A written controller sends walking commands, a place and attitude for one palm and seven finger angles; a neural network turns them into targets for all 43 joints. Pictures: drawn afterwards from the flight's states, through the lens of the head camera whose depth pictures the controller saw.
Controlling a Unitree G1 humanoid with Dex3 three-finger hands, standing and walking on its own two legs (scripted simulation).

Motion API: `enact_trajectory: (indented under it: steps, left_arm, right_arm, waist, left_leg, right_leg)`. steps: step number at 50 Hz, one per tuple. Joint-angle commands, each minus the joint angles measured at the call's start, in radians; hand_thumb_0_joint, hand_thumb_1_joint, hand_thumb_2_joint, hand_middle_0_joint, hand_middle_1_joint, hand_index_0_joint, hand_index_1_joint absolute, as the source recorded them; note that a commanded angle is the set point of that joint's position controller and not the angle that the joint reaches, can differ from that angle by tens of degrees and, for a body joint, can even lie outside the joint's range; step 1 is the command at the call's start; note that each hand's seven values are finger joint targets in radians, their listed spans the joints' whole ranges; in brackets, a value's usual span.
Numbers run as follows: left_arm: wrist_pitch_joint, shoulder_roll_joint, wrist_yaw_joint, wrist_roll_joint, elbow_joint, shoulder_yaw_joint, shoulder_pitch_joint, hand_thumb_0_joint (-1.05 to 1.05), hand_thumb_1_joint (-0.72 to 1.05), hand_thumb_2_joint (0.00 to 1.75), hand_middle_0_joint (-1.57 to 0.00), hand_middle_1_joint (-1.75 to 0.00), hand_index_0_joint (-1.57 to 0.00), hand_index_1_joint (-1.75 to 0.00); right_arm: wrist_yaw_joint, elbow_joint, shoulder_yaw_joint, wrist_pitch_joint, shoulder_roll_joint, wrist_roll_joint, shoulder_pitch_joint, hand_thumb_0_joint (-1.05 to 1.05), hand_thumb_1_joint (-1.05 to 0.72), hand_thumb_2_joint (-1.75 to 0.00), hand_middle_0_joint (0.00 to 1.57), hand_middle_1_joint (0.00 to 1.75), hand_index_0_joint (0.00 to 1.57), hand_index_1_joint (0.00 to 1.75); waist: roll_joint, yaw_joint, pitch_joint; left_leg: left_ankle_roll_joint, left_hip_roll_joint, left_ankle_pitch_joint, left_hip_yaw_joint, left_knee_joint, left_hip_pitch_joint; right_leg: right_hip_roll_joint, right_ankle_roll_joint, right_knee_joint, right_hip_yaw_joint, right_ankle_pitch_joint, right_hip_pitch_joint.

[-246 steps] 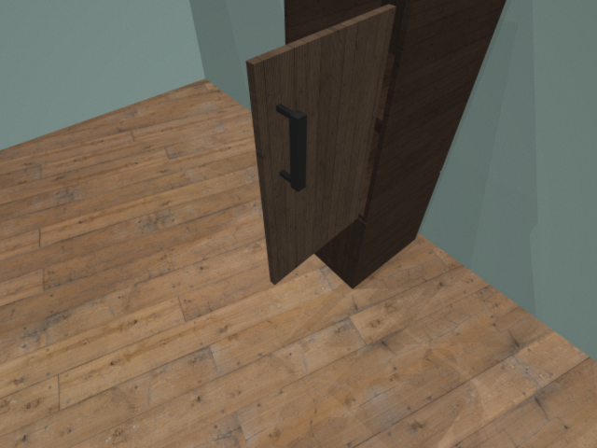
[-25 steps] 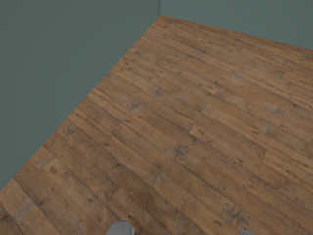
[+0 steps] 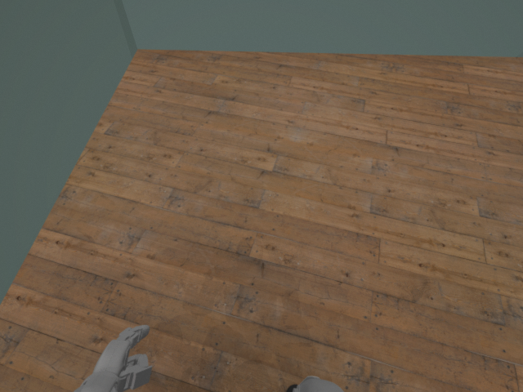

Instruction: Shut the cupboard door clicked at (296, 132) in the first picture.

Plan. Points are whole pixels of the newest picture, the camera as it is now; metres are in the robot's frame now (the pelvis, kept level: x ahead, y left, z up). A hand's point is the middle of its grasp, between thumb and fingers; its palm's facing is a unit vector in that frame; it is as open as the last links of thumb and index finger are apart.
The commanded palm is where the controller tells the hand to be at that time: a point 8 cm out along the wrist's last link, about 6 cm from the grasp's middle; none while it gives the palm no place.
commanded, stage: walk around to get in front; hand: left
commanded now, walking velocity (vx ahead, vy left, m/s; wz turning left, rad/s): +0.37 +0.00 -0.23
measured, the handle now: out of the picture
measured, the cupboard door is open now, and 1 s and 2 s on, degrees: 94 94 94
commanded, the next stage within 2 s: walk to a spot facing it in 0.48 s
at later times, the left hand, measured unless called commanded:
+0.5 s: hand (158, 342) +0.23 +0.19 -0.17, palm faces -0.05 -0.98 -0.18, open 7.3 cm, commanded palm none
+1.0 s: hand (206, 215) +0.51 +0.13 -0.15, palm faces +0.10 -0.98 -0.16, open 7.2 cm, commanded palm none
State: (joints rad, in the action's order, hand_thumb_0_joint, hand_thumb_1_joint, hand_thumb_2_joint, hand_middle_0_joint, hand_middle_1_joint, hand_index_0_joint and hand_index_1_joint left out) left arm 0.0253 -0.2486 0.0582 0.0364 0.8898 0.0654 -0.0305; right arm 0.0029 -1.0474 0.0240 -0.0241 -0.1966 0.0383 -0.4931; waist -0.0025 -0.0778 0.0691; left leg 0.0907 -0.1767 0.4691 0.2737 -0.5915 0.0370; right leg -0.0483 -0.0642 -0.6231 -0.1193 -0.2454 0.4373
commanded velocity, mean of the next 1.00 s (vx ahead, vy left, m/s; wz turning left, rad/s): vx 0.19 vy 0.00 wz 0.17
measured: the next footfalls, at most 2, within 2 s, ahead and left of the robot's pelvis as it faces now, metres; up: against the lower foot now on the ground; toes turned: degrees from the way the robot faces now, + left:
left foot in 0.40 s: +0.35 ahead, +0.11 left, +0.00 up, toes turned +3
right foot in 0.78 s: +0.45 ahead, -0.19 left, +0.00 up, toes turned -12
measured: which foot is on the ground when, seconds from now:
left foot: down 0.00-0.00, up 0.02-0.38, down 0.40-0.78, up 0.80-1.00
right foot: down 0.00-0.42, up 0.44-0.76, down 0.78-1.00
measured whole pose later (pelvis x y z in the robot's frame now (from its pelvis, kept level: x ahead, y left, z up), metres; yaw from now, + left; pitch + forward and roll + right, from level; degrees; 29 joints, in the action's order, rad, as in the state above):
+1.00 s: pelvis +0.41 -0.05 +0.02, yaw +6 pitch +1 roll +0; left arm 0.04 -0.16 -0.02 0.02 0.97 0.05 -0.12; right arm 0.02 -1.04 0.04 0.03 -0.16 0.02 -0.29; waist -0.05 -0.04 0.06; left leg 0.06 -0.08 0.41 0.13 -0.80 0.41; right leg -0.16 0.02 -0.56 -0.26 -0.30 0.26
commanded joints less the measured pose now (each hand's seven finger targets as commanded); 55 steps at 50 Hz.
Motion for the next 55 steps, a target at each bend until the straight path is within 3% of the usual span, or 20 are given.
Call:
enact_trajectory:
  steps: [1,6,14,18,19,21,23,29,33,36,37,39,40,45,50,51,52,53,54,55]
  left_arm:
    - [0.016,-0.264,-0.051,-0.035,0.077,0.069,-0.403,0.00,0.90,0.90,-0.20,-0.30,-0.20,-0.30]
    - [0.041,-0.081,-0.059,-0.022,0.041,0.011,-0.170,0.00,0.90,0.90,-0.20,-0.30,-0.20,-0.30]
    - [0.063,-0.073,-0.051,-0.017,0.128,0.012,-0.279,0.00,0.90,0.90,-0.20,-0.30,-0.20,-0.30]
    - [0.058,-0.090,-0.053,-0.022,0.143,0.013,-0.271,0.00,0.90,0.90,-0.20,-0.30,-0.20,-0.30]
    - [0.057,-0.069,-0.052,-0.021,0.136,0.009,-0.268,0.00,0.90,0.90,-0.20,-0.30,-0.20,-0.30]
    - [0.063,-0.013,-0.041,-0.033,0.081,-0.011,-0.267,0.00,0.90,0.90,-0.20,-0.30,-0.20,-0.30]
    - [0.056,-0.033,-0.042,-0.015,0.078,0.000,-0.184,0.00,0.90,0.90,-0.20,-0.30,-0.20,-0.30]
    - [0.002,0.042,-0.019,-0.010,0.095,-0.006,-0.231,0.00,0.90,0.90,-0.20,-0.30,-0.20,-0.30]
    - [0.011,0.059,-0.030,-0.009,0.093,-0.019,-0.199,0.00,0.90,0.90,-0.20,-0.30,-0.20,-0.30]
    - [0.021,0.010,-0.042,-0.008,0.117,-0.010,-0.260,0.00,0.90,0.90,-0.20,-0.30,-0.20,-0.30]
    - [0.030,-0.046,-0.049,-0.010,0.126,0.002,-0.298,0.00,0.90,0.90,-0.20,-0.30,-0.20,-0.30]
    - [0.027,-0.195,-0.065,-0.012,0.134,0.033,-0.378,0.00,0.90,0.90,-0.20,-0.30,-0.20,-0.30]
    - [0.017,-0.196,-0.071,-0.011,0.120,0.031,-0.350,0.00,0.90,0.90,-0.20,-0.30,-0.20,-0.30]
    - [0.014,-0.081,-0.091,-0.009,0.078,0.016,-0.189,0.00,0.90,0.90,-0.20,-0.30,-0.20,-0.30]
    - [-0.005,-0.090,-0.082,-0.020,0.056,0.029,-0.162,0.00,0.90,0.90,-0.20,-0.30,-0.20,-0.30]
    - [-0.015,-0.066,-0.079,-0.026,0.038,0.024,-0.157,0.00,0.90,0.90,-0.20,-0.30,-0.20,-0.30]
    - [-0.025,-0.010,-0.074,-0.035,-0.001,0.012,-0.139,0.00,0.90,0.90,-0.20,-0.30,-0.20,-0.30]
    - [-0.034,-0.022,-0.077,-0.027,-0.035,0.004,-0.064,0.00,0.90,0.90,-0.20,-0.30,-0.20,-0.30]
    - [-0.035,-0.027,-0.074,-0.024,-0.062,0.003,-0.033,0.00,0.90,0.90,-0.20,-0.30,-0.20,-0.30]
    - [-0.034,-0.010,-0.073,-0.015,-0.046,0.009,-0.016,0.00,0.90,0.90,-0.20,-0.30,-0.20,-0.30]
  right_arm:
    - [-0.003,0.152,0.031,-0.034,-0.128,-0.032,0.185,0.00,-0.90,-0.90,0.20,0.30,0.20,0.30]
    - [-0.001,0.072,0.032,0.000,-0.063,-0.007,0.114,0.00,-0.90,-0.90,0.20,0.30,0.20,0.30]
    - [0.025,0.132,0.033,-0.021,-0.034,-0.012,0.312,0.00,-0.90,-0.90,0.20,0.30,0.20,0.30]
    - [0.018,0.103,0.043,-0.038,-0.080,-0.006,0.255,0.00,-0.90,-0.90,0.20,0.30,0.20,0.30]
    - [0.011,0.066,0.056,-0.044,-0.127,-0.001,0.141,0.00,-0.90,-0.90,0.20,0.30,0.20,0.30]
    - [-0.009,0.022,0.085,-0.042,-0.275,0.012,-0.093,0.00,-0.90,-0.90,0.20,0.30,0.20,0.30]
    - [-0.015,0.044,0.068,-0.039,-0.201,-0.001,0.038,0.00,-0.90,-0.90,0.20,0.30,0.20,0.30]
    - [-0.022,0.047,0.039,-0.057,-0.110,-0.009,0.151,0.00,-0.90,-0.90,0.20,0.30,0.20,0.30]
    - [-0.020,0.024,0.035,-0.039,-0.109,-0.013,0.127,0.00,-0.90,-0.90,0.20,0.30,0.20,0.30]
    - [-0.018,0.016,0.034,-0.024,-0.103,-0.020,0.148,0.00,-0.90,-0.90,0.20,0.30,0.20,0.30]
    - [-0.013,0.022,0.029,-0.020,-0.084,-0.025,0.150,0.00,-0.90,-0.90,0.20,0.30,0.20,0.30]
    - [-0.005,0.052,0.030,0.008,-0.052,-0.027,0.135,0.00,-0.90,-0.90,0.20,0.30,0.20,0.30]
    - [-0.005,0.054,0.033,0.014,-0.049,-0.028,0.146,0.00,-0.90,-0.90,0.20,0.30,0.20,0.30]
    - [0.004,0.059,0.029,0.033,-0.013,-0.029,0.186,0.00,-0.90,-0.90,0.20,0.30,0.20,0.30]
    - [0.015,0.065,0.033,0.039,-0.028,-0.016,0.139,0.00,-0.90,-0.90,0.20,0.30,0.20,0.30]
    - [0.014,0.064,0.049,0.032,-0.093,-0.013,0.092,0.00,-0.90,-0.90,0.20,0.30,0.20,0.30]
    - [0.005,0.076,0.078,0.026,-0.206,-0.004,0.049,0.00,-0.90,-0.90,0.20,0.30,0.20,0.30]
    - [-0.011,0.071,0.091,0.032,-0.259,-0.004,0.029,0.00,-0.90,-0.90,0.20,0.30,0.20,0.30]
    - [-0.012,0.093,0.096,0.031,-0.262,-0.006,0.057,0.00,-0.90,-0.90,0.20,0.30,0.20,0.30]
    - [-0.020,0.105,0.091,0.022,-0.233,-0.005,0.106,0.00,-0.90,-0.90,0.20,0.30,0.20,0.30]
  waist:
    - [-0.189,0.219,-0.202]
    - [-0.119,0.040,-0.065]
    - [-0.085,0.087,-0.008]
    - [-0.051,0.030,-0.020]
    - [0.040,-0.019,-0.064]
    - [0.290,-0.079,-0.225]
    - [0.126,-0.028,-0.085]
    - [0.154,0.072,-0.016]
    - [0.098,0.063,-0.013]
    - [0.068,0.108,-0.054]
    - [0.001,0.128,-0.086]
    - [-0.262,0.161,-0.142]
    - [-0.205,0.161,-0.124]
    - [-0.210,0.085,-0.116]
    - [-0.074,0.044,-0.113]
    - [0.089,0.017,-0.142]
    - [0.387,-0.009,-0.153]
    - [0.326,-0.043,-0.185]
    - [0.154,-0.024,-0.155]
    - [0.170,-0.008,-0.128]
  left_leg:
    - [-0.054,0.051,0.069,-0.242,-0.775,0.709]
    - [-0.022,-0.008,-0.151,-0.227,-0.496,0.481]
    - [-0.036,0.062,-0.260,-0.190,-0.088,0.462]
    - [-0.063,0.122,-0.306,-0.145,0.081,0.222]
    - [-0.093,0.092,-0.291,-0.214,0.123,0.027]
    - [-0.296,-0.319,-0.221,-0.759,0.314,-0.250]
    - [-0.285,-0.277,-0.136,-0.669,0.360,-0.025]
    - [-0.189,-0.133,-0.331,-0.242,0.413,0.179]
    - [-0.213,-0.086,-0.455,-0.223,0.337,0.232]
    - [-0.155,-0.010,-0.365,-0.224,0.203,0.301]
    - [-0.115,0.036,-0.255,-0.204,0.122,0.386]
    - [-0.054,0.140,0.202,-0.124,-0.266,0.499]
    - [-0.063,0.110,0.222,-0.179,-0.432,0.493]
    - [-0.034,0.050,0.042,-0.211,-0.377,0.466]
    - [-0.036,0.129,-0.275,-0.109,0.040,0.212]
    - [-0.064,0.066,-0.413,-0.217,0.145,0.109]
    - [-0.203,-0.190,-0.693,-0.592,0.231,0.040]
    - [-0.305,-0.283,-0.735,-0.678,0.244,0.035]
    - [-0.314,-0.275,-0.578,-0.638,0.249,0.105]
    - [-0.289,-0.212,-0.609,-0.639,0.245,0.110]
  right_leg:
    - [-0.390,-0.199,0.356,0.644,-0.043,-0.658]
    - [-0.211,-0.109,0.394,0.218,0.204,-0.220]
    - [-0.194,-0.117,0.404,0.234,0.208,-0.323]
    - [-0.158,-0.070,0.255,0.192,0.294,-0.277]
    - [-0.107,-0.041,0.051,0.161,0.324,-0.167]
    - [0.089,0.028,-0.543,0.056,-0.291,0.165]
    - [-0.017,0.023,-0.699,0.145,-0.188,0.247]
    - [-0.070,0.067,-0.370,0.092,-0.012,0.086]
    - [-0.029,0.089,-0.075,0.004,0.050,-0.089]
    - [-0.003,0.097,0.104,-0.008,0.144,-0.304]
    - [-0.089,0.081,0.143,0.090,0.200,-0.422]
    - [-0.442,-0.081,0.329,0.373,0.188,-0.467]
    - [-0.473,-0.122,0.368,0.381,0.061,-0.385]
    - [-0.365,-0.047,0.254,0.040,0.522,-0.320]
    - [-0.296,0.039,0.079,-0.088,0.263,-0.192]
    - [-0.245,0.082,-0.068,-0.113,0.118,-0.110]
    - [-0.097,0.160,-0.301,-0.118,-0.349,0.117]
    - [-0.061,0.146,-0.479,0.026,-0.448,0.162]
    - [-0.079,0.132,-0.542,0.082,-0.356,0.153]
    - [-0.072,0.138,-0.575,0.080,-0.303,0.212]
